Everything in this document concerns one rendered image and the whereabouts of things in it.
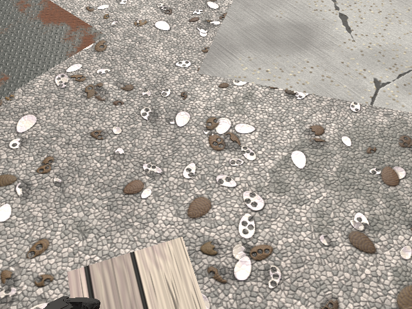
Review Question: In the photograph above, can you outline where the left robot hand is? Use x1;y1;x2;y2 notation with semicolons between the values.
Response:
43;296;100;309

